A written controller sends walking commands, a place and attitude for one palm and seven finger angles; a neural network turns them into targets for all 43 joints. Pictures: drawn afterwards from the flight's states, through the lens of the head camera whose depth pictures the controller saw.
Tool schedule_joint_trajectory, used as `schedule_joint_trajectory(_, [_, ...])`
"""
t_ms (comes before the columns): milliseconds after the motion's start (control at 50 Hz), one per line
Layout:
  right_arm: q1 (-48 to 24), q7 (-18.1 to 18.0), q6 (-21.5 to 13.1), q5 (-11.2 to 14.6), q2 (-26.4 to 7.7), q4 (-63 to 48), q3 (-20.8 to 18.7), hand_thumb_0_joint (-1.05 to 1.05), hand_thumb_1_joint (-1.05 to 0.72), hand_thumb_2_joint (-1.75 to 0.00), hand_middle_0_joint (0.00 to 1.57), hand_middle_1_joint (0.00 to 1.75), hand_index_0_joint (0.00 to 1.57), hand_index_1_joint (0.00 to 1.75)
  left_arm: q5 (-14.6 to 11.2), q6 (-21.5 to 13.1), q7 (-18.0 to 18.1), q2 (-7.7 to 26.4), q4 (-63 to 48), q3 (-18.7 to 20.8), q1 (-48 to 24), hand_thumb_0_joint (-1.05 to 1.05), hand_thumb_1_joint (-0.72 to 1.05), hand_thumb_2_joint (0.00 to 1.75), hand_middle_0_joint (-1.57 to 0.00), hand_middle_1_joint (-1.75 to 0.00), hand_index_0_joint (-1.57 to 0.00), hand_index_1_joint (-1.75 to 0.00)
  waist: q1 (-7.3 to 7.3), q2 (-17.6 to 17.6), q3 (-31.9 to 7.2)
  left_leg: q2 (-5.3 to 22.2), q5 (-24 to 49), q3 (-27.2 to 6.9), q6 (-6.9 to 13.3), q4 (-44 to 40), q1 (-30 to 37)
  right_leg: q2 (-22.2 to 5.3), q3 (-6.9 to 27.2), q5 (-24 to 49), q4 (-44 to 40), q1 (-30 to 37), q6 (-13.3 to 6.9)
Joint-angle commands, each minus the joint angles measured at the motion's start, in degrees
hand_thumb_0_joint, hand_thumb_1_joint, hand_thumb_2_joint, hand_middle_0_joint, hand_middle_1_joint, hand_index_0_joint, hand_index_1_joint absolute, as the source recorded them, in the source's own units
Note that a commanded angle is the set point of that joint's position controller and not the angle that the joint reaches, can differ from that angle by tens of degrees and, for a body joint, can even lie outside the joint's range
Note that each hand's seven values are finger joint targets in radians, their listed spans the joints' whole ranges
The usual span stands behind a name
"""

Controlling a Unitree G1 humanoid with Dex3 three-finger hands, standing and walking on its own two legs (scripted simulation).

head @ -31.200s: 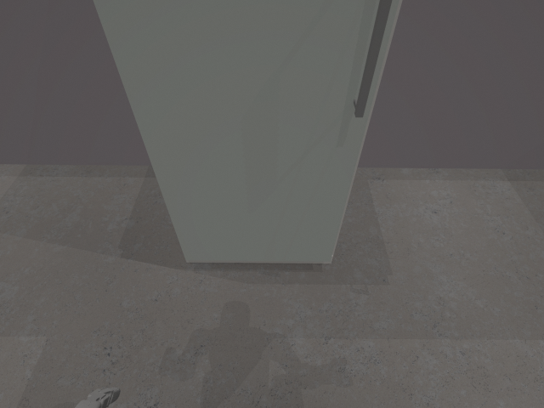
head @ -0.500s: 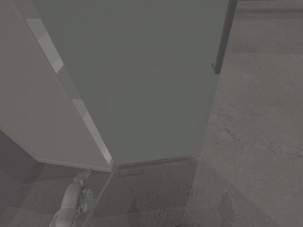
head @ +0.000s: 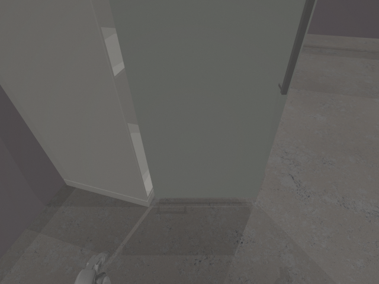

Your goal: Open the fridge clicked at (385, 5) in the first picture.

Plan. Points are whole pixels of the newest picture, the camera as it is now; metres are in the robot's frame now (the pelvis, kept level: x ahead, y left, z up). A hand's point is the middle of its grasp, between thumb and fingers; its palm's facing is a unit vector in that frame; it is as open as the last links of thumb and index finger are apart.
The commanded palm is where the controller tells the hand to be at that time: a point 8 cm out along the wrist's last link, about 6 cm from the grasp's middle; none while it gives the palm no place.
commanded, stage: stop stepping back and stand still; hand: right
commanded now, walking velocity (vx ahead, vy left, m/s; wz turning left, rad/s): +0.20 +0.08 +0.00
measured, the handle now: (297, 35) +0.76 -0.23 +0.24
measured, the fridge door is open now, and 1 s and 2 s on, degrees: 74 74 74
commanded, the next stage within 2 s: let the arm hang, fingers relaxed in 0.22 s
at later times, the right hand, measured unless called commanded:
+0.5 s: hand out of the picture +0.19 -0.23 -0.09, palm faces +0.07 +0.94 -0.35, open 7.4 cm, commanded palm none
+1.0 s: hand out of the picture +0.04 -0.25 -0.15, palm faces +0.06 +0.96 -0.29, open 7.4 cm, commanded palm none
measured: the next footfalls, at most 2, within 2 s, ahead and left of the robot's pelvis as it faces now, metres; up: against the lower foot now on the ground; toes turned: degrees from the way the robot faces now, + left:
left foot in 0.08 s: +0.08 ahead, +0.11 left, +0.00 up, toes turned -4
right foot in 0.36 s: +0.09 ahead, -0.14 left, +0.00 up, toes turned -5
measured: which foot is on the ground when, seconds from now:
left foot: up 0.00-0.06, down 0.08-1.00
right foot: down 0.00-0.08, up 0.10-0.34, down 0.36-1.00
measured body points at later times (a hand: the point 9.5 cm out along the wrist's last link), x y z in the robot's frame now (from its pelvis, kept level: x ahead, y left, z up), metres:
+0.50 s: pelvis +0.01 -0.01 -0.02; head +0.02 +0.01 +0.43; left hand +0.17 +0.24 -0.13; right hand +0.18 -0.28 -0.06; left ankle +0.04 +0.11 -0.73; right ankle +0.06 -0.15 -0.73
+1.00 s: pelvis +0.03 -0.03 +0.01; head +0.06 -0.02 +0.46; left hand +0.09 +0.21 -0.14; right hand +0.04 -0.30 -0.13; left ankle +0.04 +0.11 -0.73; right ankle +0.05 -0.14 -0.73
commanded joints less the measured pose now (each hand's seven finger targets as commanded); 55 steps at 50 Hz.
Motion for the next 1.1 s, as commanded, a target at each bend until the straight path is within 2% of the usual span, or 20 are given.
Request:
schedule_joint_trajectory(0, [7.09, -0.34, -6.0, -0.13, -13.16, -20.35, -9.39, 0.0, -0.9, -0.9, 0.2, 0.3, 0.2, 0.3, -0.08, -3.61, -0.78, 8.52, -9.67, 2.53, -8.56, 0.0, 0.9, 0.9, -0.2, -0.3, -0.2, -0.3, -4.28, -14.33, -1.28, -0.09, 5.05, 4.89, 0.17, -11.49, 15.04, -10.95, 11.01, -21.92, -18.47, -12.78, -5.25])
schedule_joint_trajectory(40, [10.68, -0.61, -6.45, -1.25, -13.91, -17.46, -11.01, 0.0, -0.9, -0.9, 0.2, 0.3, 0.2, 0.3, 0.33, -2.89, -0.86, 8.81, -10.85, 3.38, -8.89, 0.0, 0.9, 0.9, -0.2, -0.3, -0.2, -0.3, -5.56, -10.91, -1.1, 2.03, 1.17, -0.18, 2.56, -18.63, 25.67, -4.96, 4.57, -25.25, -3.6, -25.08, -2.52])
schedule_joint_trajectory(60, [9.82, -0.5, -6.26, -1.56, -14.17, -15.65, -11.25, 0.0, -0.9, -0.9, 0.2, 0.3, 0.2, 0.3, 0.11, -2.12, -1.04, 8.05, -11.12, 4.17, -9.18, 0.0, 0.9, 0.9, -0.2, -0.3, -0.2, -0.3, -5.38, 3.53, 0.93, 12.19, -12.21, -18.82, 7.3, -29.67, 20.19, 0.38, -0.67, -21.46, 14.48, -28.77, -0.56])
schedule_joint_trajectory(80, [8.55, -0.29, -6.2, -0.79, -13.51, -13.7, -11.2, 0.0, -0.9, -0.9, 0.2, 0.3, 0.2, 0.3, -0.16, -1.93, -1.03, 8.57, -11.02, 4.73, -9.23, 0.0, 0.9, 0.9, -0.2, -0.3, -0.2, -0.3, -5.13, 10.04, 2.34, 23.72, -18.04, -38.42, 11.76, -39.48, 13.52, 1.61, 1.76, -17.62, 29.71, -29.13, 0.46])
schedule_joint_trajectory(120, [-0.61, -0.5, -8.43, -0.97, -15.4, -16.73, -12.82, 0.0, -0.9, -0.9, 0.2, 0.3, 0.2, 0.3, 0.12, -3.04, -1.04, 8.2, -9.16, 4.32, -6.71, 0.0, 0.9, 0.9, -0.2, -0.3, -0.2, -0.3, -2.86, 4.48, -0.35, 23.0, 1.19, -33.2, 14.04, -35.12, 13.24, -1.92, 5.4, -11.42, 34.35, -26.12, 0.9])
schedule_joint_trajectory(200, [-3.35, 0.33, -7.67, -1.19, -10.05, -9.22, -6.1, 0.0, -0.9, -0.9, 0.2, 0.3, 0.2, 0.3, 0.29, -2.62, -0.02, 7.26, -7.68, 3.12, -7.02, 0.0, 0.9, 0.9, -0.2, -0.3, -0.2, -0.3, -2.2, 2.0, 6.21, 16.89, -8.72, -15.66, 8.85, -35.78, -8.1, -3.77, 1.74, -5.56, 17.98, -7.31, 0.43])
schedule_joint_trajectory(280, [-11.03, -0.3, -7.56, -1.7, -9.12, -11.93, -2.05, 0.0, -0.9, -0.9, 0.2, 0.3, 0.2, 0.3, 0.65, -4.39, 1.33, 7.98, -7.51, 2.98, -7.79, 0.0, 0.9, 0.9, -0.2, -0.3, -0.2, -0.3, -2.73, 0.48, 5.5, 12.76, -7.43, -8.62, 5.75, -30.25, -8.76, -0.81, -1.88, -3.75, -1.03, 6.74, -0.18])
schedule_joint_trajectory(300, [-5.57, 7.3, 4.53, -5.23, 2.45, 29.37, 15.47, 0.0, -0.9, -0.9, 0.2, 0.3, 0.2, 0.3, 1.01, -2.05, -5.62, 16.49, 3.84, 5.46, -0.76, 0.0, 0.9, 0.9, -0.2, -0.3, -0.2, -0.3, 2.3, -11.57, 8.05, 14.44, 15.66, 3.82, 2.32, -8.81, -16.18, -8.29, 6.03, 15.97, 0.52, 6.62, -1.68])
schedule_joint_trajectory(320, [0.05, 8.7, 8.9, -4.17, 4.42, 30.74, 15.19, 0.0, -0.9, -0.9, 0.2, 0.3, 0.2, 0.3, 0.82, 2.75, -5.63, 14.66, 0.15, 4.97, -1.69, 0.0, 0.9, 0.9, -0.2, -0.3, -0.2, -0.3, -1.53, -22.51, 3.61, 4.23, 0.52, 3.56, -2.16, 4.65, -13.76, -15.65, 21.12, 16.45, -9.16, 0.16, -6.58])
schedule_joint_trajectory(340, [-1.53, 8.82, 10.11, -4.33, 6.08, 29.38, 15.36, 0.0, -0.9, -0.9, 0.2, 0.3, 0.2, 0.3, 1.38, 4.25, -4.85, 15.06, -1.54, 5.2, -1.78, 0.0, 0.9, 0.9, -0.2, -0.3, -0.2, -0.3, -0.49, -21.85, 6.1, 2.68, -6.94, 1.13, -2.97, 16.03, -14.29, -19.73, 27.44, 11.02, -15.81, -5.4, -11.21])
schedule_joint_trajectory(380, [-7.59, 9.66, 9.38, -4.38, 3.97, 31.55, 17.1, 0.0, -0.9, -0.9, 0.2, 0.3, 0.2, 0.3, 2.85, 4.08, -4.17, 14.67, -3.58, 4.65, -5.53, 0.0, 0.9, 0.9, -0.2, -0.3, -0.2, -0.3, -2.02, -5.61, 3.99, 5.43, -4.44, -4.44, -2.32, 13.69, -10.5, -18.88, 27.98, 2.81, -14.87, -11.07, -11.54])
schedule_joint_trajectory(440, [-6.69, 9.79, 8.21, -4.05, 1.23, 44.39, 17.78, 0.0, -0.9, -0.9, 0.2, 0.3, 0.2, 0.3, 2.47, 5.14, -3.8, 14.54, -1.43, 3.56, -8.57, 0.0, 0.9, 0.9, -0.2, -0.3, -0.2, -0.3, -5.89, 2.99, -4.54, 4.11, 12.46, -1.34, -1.79, -14.35, 7.11, -8.31, 12.5, 15.45, -0.85, -7.0, -3.94])
schedule_joint_trajectory(460, [-6.73, 9.35, 7.71, -4.52, -2.6, 47.83, 17.51, 0.0, -0.9, -0.9, 0.2, 0.3, 0.2, 0.3, 1.33, 5.78, -3.91, 11.77, -1.34, 3.55, -8.77, 0.0, 0.9, 0.9, -0.2, -0.3, -0.2, -0.3, -5.58, 14.66, -5.38, 11.05, 20.92, -11.57, 0.21, -21.08, 8.65, -1.03, 5.76, 4.92, 6.19, -9.66, -0.03])
schedule_joint_trajectory(480, [-8.61, 9.17, 7.53, -4.49, -4.41, 50.96, 17.89, 0.0, -0.9, -0.9, 0.2, 0.3, 0.2, 0.3, 1.22, 6.55, -4.15, 9.1, -0.71, 3.32, -7.52, 0.0, 0.9, 0.9, -0.2, -0.3, -0.2, -0.3, -4.02, 17.01, -3.1, 18.39, 26.41, -19.76, 4.19, -26.05, 5.02, 1.88, 3.95, -6.78, 9.56, -10.88, 1.91])
schedule_joint_trajectory(520, [-13.16, 9.28, 8.27, -4.3, -3.75, 55.52, 19.42, 0.0, -0.9, -0.9, 0.2, 0.3, 0.2, 0.3, 1.18, 8.15, -4.57, 8.7, 3.05, 3.38, -4.12, 0.0, 0.9, 0.9, -0.2, -0.3, -0.2, -0.3, -1.29, 2.87, -1.45, 18.6, 11.67, -17.78, 7.33, -29.03, -1.32, 1.84, 2.15, -11.82, 12.84, -4.36, 1.76])
schedule_joint_trajectory(580, [-15.74, 8.53, 8.1, -3.65, -1.4, 62.12, 19.91, 0.0, -0.9, -0.9, 0.2, 0.3, 0.2, 0.3, 1.43, 8.06, -4.29, 8.1, 7.12, 3.03, -2.36, 0.0, 0.9, 0.9, -0.2, -0.3, -0.2, -0.3, -0.04, 0.54, 0.14, 12.05, 23.17, -10.72, 4.19, -21.87, -2.5, -0.48, 4.01, 7.78, 2.06, 2.98, 1.06])
schedule_joint_trajectory(620, [-11.6, 8.22, 7.7, -3.54, 3.15, 65.41, 19.43, 0.0, -0.9, -0.9, 0.2, 0.3, 0.2, 0.3, 1.58, 6.67, -3.63, 9.24, 8.92, 3.18, -2.79, 0.0, 0.9, 0.9, -0.2, -0.3, -0.2, -0.3, -2.61, -8.81, -4.54, 7.42, 30.13, -4.58, 0.93, -16.35, 3.53, -5.48, 8.73, 25.07, -3.46, 6.64, -0.56])
schedule_joint_trajectory(660, [-10.3, 7.83, 8.23, -3.28, 3.86, 68.9, 20.0, 0.0, -0.9, -0.9, 0.2, 0.3, 0.2, 0.3, 1.47, 7.0, -3.39, 8.78, 10.79, 3.21, -4.2, 0.0, 0.9, 0.9, -0.2, -0.3, -0.2, -0.3, -3.43, -16.65, -5.57, 5.89, 23.1, -2.14, -0.25, -17.37, 6.88, -6.37, 9.4, 23.98, -5.99, 5.87, -1.7])
schedule_joint_trajectory(820, [-12.7, 8.43, 8.09, -3.31, 1.57, 77.0, 20.45, 0.0, -0.9, -0.9, 0.2, 0.3, 0.2, 0.3, 0.97, 7.82, -3.28, 9.65, 15.9, 3.68, -3.42, 0.0, 0.9, 0.9, -0.2, -0.3, -0.2, -0.3, -3.0, -2.63, 0.71, 7.1, 17.22, -4.88, 1.17, -26.25, 7.07, -4.66, 7.91, 4.46, -10.92, 3.42, -0.31])
schedule_joint_trajectory(1080, [-15.34, 8.5, 7.04, -3.38, -2.28, 82.39, 20.66, 0.0, -0.9, -0.9, 0.2, 0.3, 0.2, 0.3, 0.63, 6.9, -3.65, 13.24, 20.71, 3.78, -6.73, 0.0, 0.9, 0.9, -0.2, -0.3, -0.2, -0.3, -3.11, -2.32, 1.76, 8.02, 20.65, -5.69, 0.82, -28.57, 6.87, -5.1, 6.83, 8.96, -13.73, 7.82, -0.22])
